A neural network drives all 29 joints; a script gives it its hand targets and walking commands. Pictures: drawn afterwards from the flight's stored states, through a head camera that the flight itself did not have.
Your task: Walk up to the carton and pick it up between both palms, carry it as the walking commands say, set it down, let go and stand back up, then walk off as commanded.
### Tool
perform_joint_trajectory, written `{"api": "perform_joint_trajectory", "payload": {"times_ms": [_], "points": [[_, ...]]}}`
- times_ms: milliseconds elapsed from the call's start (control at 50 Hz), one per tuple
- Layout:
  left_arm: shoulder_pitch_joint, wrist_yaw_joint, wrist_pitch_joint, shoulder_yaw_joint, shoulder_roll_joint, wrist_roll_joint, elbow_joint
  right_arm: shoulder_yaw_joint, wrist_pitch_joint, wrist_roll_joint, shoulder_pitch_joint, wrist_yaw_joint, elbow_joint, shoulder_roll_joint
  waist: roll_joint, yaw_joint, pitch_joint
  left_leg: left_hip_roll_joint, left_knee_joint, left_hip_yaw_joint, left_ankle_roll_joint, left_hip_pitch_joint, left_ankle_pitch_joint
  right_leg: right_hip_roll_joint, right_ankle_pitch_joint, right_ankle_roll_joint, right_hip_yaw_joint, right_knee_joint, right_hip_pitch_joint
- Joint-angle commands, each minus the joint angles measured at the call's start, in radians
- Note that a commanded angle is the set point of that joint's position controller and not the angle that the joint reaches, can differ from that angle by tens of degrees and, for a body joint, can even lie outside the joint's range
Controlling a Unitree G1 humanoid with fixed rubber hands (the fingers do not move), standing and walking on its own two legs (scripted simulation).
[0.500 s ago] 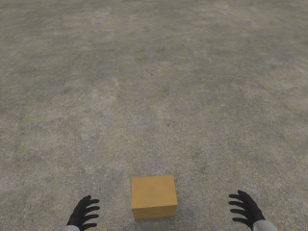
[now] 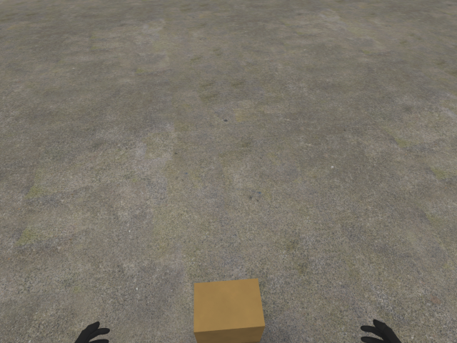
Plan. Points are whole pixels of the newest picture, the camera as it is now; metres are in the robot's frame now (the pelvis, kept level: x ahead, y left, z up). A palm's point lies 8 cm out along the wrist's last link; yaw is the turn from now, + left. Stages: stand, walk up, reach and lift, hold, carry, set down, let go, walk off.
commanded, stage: stand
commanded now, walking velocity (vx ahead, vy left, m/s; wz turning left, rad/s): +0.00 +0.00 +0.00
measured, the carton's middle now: (227, 313) +0.36 +0.02 -0.65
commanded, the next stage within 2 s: walk off in 1.44 s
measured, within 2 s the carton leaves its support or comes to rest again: neither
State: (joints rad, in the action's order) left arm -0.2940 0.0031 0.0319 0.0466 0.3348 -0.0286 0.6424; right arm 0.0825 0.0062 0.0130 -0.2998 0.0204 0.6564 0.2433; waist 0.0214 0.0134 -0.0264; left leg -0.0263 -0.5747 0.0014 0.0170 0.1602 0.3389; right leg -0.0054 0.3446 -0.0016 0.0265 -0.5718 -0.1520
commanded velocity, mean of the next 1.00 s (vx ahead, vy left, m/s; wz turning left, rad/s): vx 0.00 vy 0.00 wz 0.00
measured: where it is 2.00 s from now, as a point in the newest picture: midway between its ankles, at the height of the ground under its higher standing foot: outside the picture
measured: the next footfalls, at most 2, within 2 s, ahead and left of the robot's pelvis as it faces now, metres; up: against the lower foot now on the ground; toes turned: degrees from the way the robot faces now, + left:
none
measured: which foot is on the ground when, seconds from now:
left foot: down 0.00-1.00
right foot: down 0.00-1.00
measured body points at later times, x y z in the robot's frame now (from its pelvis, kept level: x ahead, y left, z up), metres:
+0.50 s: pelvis -0.02 +0.00 +0.00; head -0.08 +0.01 +0.45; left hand +0.09 +0.28 -0.10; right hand +0.08 -0.27 -0.10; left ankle -0.01 +0.10 -0.73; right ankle -0.02 -0.12 -0.73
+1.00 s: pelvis -0.03 -0.01 +0.00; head -0.08 +0.00 +0.45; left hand +0.07 +0.29 -0.11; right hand +0.05 -0.28 -0.11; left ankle -0.01 +0.10 -0.73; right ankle -0.02 -0.12 -0.73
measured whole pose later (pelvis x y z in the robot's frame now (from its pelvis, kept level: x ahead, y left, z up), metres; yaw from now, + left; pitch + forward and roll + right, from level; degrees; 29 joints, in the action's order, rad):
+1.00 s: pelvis -0.03 -0.01 +0.00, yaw +0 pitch -6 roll +0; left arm -0.29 0.00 -0.02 0.02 0.35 -0.03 0.81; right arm 0.08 -0.03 0.01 -0.30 0.01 0.83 0.25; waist 0.02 0.01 0.02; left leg -0.03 -0.55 0.00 0.02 0.16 0.29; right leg -0.01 0.30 0.00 0.03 -0.57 -0.16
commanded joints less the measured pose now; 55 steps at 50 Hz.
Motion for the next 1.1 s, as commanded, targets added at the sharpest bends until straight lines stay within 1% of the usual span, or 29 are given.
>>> {"api": "perform_joint_trajectory", "payload": {"times_ms": [0,40,60,120,140,160,180,200,220,280,300,340,360,380,400,440,460,540,580,600,640,660,720,760,880,900,960,980,1080], "points": [[0.042,0.023,-0.054,0.038,0.163,0.066,-0.055,0.062,-0.046,-0.043,0.045,-0.038,-0.037,0.232,-0.091,-0.011,0.16,0.11,0.089,-0.08,0.007,-0.036,-0.647,0.068,-0.561,-0.048,0.057,0.029,0.032],[0.033,0.021,-0.053,0.044,0.162,0.071,-0.035,0.054,-0.033,-0.043,0.013,-0.034,0.003,0.232,-0.034,-0.016,0.191,0.1,0.089,-0.068,0.007,-0.04,-0.592,0.066,-0.564,-0.049,0.053,0.029,0.058],[0.037,0.024,-0.054,0.027,0.156,0.066,-0.051,0.053,-0.042,-0.045,0.015,-0.038,-0.019,0.236,-0.067,-0.011,0.176,0.097,0.076,-0.057,0.01,-0.043,-0.592,0.071,-0.585,-0.046,0.046,0.057,0.051],[0.045,0.023,-0.057,0.027,0.138,0.076,-0.036,0.055,-0.039,-0.045,0.017,-0.046,-0.015,0.231,-0.007,0.002,0.145,0.116,0.108,-0.076,0.007,-0.033,-0.438,0.07,-0.437,-0.043,0.05,0.08,0.012],[0.04,0.021,-0.047,0.034,0.16,0.066,-0.02,0.052,-0.042,-0.057,0.062,-0.04,-0.021,0.233,-0.067,-0.029,0.113,0.112,0.114,-0.074,0.014,-0.011,-0.456,0.082,-0.436,-0.048,0.067,0.071,0.0],[0.046,0.026,-0.054,0.028,0.16,0.075,-0.019,0.045,-0.039,-0.052,0.024,-0.045,-0.006,0.218,-0.063,0.007,0.113,0.119,0.137,-0.086,0.016,-0.037,-0.406,0.083,-0.389,-0.057,0.087,0.081,-0.026],[0.066,0.026,-0.057,0.033,0.163,0.076,-0.03,0.057,-0.041,-0.052,0.072,-0.041,-0.022,0.25,-0.083,-0.004,0.107,0.119,0.137,-0.089,0.019,-0.004,-0.385,0.083,-0.38,-0.049,0.074,0.111,-0.003],[0.06,0.032,-0.066,0.034,0.168,0.084,-0.013,0.046,-0.042,-0.054,0.062,-0.034,-0.011,0.219,0.01,-0.006,0.07,0.112,0.14,-0.09,0.011,-0.006,-0.339,0.075,-0.39,-0.045,0.076,0.117,-0.028],[0.063,0.028,-0.07,0.034,0.164,0.084,-0.02,0.049,-0.049,-0.051,0.07,-0.036,-0.012,0.23,0.02,0.005,0.082,0.118,0.15,-0.101,0.019,0.012,-0.315,0.079,-0.338,-0.05,0.069,0.118,-0.029],[0.049,0.018,-0.075,0.037,0.181,0.078,-0.011,0.043,-0.049,-0.054,0.046,-0.037,-0.01,0.249,-0.083,-0.007,0.06,0.115,0.154,-0.098,0.03,0.028,-0.278,0.075,-0.301,-0.048,0.085,0.121,-0.042],[0.044,0.017,-0.077,0.029,0.174,0.076,0.017,0.043,-0.054,-0.049,0.043,-0.035,0.0,0.238,-0.012,-0.002,0.073,0.117,0.17,-0.107,0.026,0.014,-0.25,0.083,-0.247,-0.052,0.092,0.122,-0.048],[0.103,0.017,-0.076,0.031,0.16,0.076,-0.006,0.043,-0.051,-0.05,0.064,-0.032,0.012,0.258,-0.054,-0.005,0.013,0.111,0.178,-0.104,0.013,0.054,-0.201,0.081,-0.204,-0.054,0.114,0.155,-0.084],[0.107,0.02,-0.081,0.03,0.16,0.082,-0.01,0.045,-0.057,-0.043,0.049,-0.028,0.013,0.238,-0.009,0.02,0.033,0.112,0.179,-0.118,0.02,0.046,-0.199,0.083,-0.195,-0.053,0.104,0.145,-0.078],[0.095,0.019,-0.079,0.026,0.141,0.073,-0.001,0.042,-0.058,-0.055,0.084,-0.024,0.013,0.246,0.009,-0.014,0.044,0.117,0.157,-0.106,0.027,0.042,-0.161,0.088,-0.142,-0.056,0.113,0.174,-0.098],[0.095,0.021,-0.086,0.022,0.158,0.07,0.006,0.04,-0.056,-0.055,0.076,-0.023,0.011,0.226,-0.044,0.001,-0.051,0.109,0.168,-0.11,0.025,0.077,-0.141,0.084,-0.107,-0.058,0.119,0.18,-0.145],[0.078,0.016,-0.085,0.022,0.176,0.079,0.026,0.045,-0.051,-0.049,0.033,-0.022,0.022,0.245,-0.013,0.013,-0.022,0.123,0.194,-0.139,0.038,0.085,-0.088,0.091,-0.051,-0.067,0.131,0.174,-0.138],[0.065,0.016,-0.087,0.033,0.203,0.068,0.021,0.039,-0.05,-0.05,0.043,-0.019,0.038,0.244,-0.059,-0.012,0.007,0.111,0.205,-0.123,0.031,0.108,-0.012,0.093,-0.045,-0.059,0.134,0.178,-0.081],[0.11,0.011,-0.093,0.027,0.2,0.077,0.021,0.04,-0.052,-0.042,0.063,-0.022,0.052,0.262,0.054,0.007,-0.025,0.095,0.182,-0.114,0.021,0.048,-0.055,0.08,-0.031,-0.048,0.138,0.221,-0.155],[0.088,0.012,-0.098,0.019,0.187,0.066,0.043,0.035,-0.06,-0.043,0.064,-0.023,0.066,0.241,0.004,0.002,-0.097,0.108,0.224,-0.135,0.032,0.104,-0.044,0.085,-0.023,-0.057,0.139,0.221,-0.165],[0.068,0.006,-0.098,0.016,0.181,0.066,0.041,0.044,-0.06,-0.044,0.043,-0.025,0.073,0.285,-0.081,0.009,-0.052,0.089,0.202,-0.108,0.027,0.09,0.014,0.079,-0.001,-0.056,0.147,0.204,-0.158],[0.069,0.003,-0.098,0.022,0.177,0.065,0.062,0.038,-0.061,-0.048,0.06,-0.019,0.087,0.258,-0.057,-0.003,-0.095,0.112,0.231,-0.153,0.027,0.143,0.08,0.082,0.02,-0.06,0.131,0.189,-0.156],[0.066,0.004,-0.096,0.019,0.189,0.058,0.066,0.046,-0.057,-0.04,0.043,-0.014,0.092,0.266,-0.003,-0.007,-0.108,0.106,0.213,-0.139,0.036,0.155,0.043,0.096,0.036,-0.066,0.155,0.207,-0.146],[0.067,0.007,-0.094,0.02,0.192,0.054,0.077,0.041,-0.067,-0.043,0.053,-0.019,0.105,0.264,-0.089,-0.02,-0.119,0.108,0.265,-0.15,0.041,0.162,0.043,0.092,-0.048,-0.064,0.146,0.193,-0.112],[0.083,0.005,-0.098,0.022,0.182,0.061,0.086,0.024,-0.073,-0.036,0.044,-0.021,0.121,0.231,0.003,-0.018,-0.082,0.119,0.243,-0.146,0.031,0.135,-0.026,0.094,-0.068,-0.066,0.157,0.186,-0.108],[0.104,0.002,-0.093,0.019,0.171,0.06,0.097,0.034,-0.074,-0.029,0.112,-0.028,0.124,0.28,-0.07,-0.019,-0.077,0.121,0.207,-0.125,0.027,0.076,-0.166,0.088,-0.185,-0.062,0.125,0.187,-0.111],[0.111,0.004,-0.096,0.017,0.186,0.058,0.098,0.033,-0.076,-0.028,0.1,-0.028,0.12,0.265,-0.005,-0.013,-0.03,0.125,0.215,-0.137,0.024,0.073,-0.163,0.091,-0.208,-0.058,0.109,0.169,-0.073],[0.096,0.007,-0.098,0.024,0.203,0.055,0.112,0.026,-0.071,-0.032,0.075,-0.022,0.124,0.261,-0.047,-0.01,-0.019,0.11,0.188,-0.099,0.022,0.051,-0.236,0.095,-0.241,-0.058,0.129,0.17,-0.082],[0.109,0.011,-0.099,0.019,0.188,0.06,0.119,0.024,-0.071,-0.035,0.096,-0.023,0.138,0.26,0.003,-0.012,0.007,0.119,0.184,-0.099,0.019,0.022,-0.215,0.099,-0.259,-0.053,0.133,0.19,-0.071],[0.106,0.001,-0.097,0.003,0.177,0.056,0.13,0.026,-0.067,-0.027,0.063,-0.028,0.16,0.278,-0.032,0.001,-0.076,0.125,0.22,-0.118,0.029,0.075,-0.142,0.103,-0.147,-0.054,0.128,0.214,-0.113]]}}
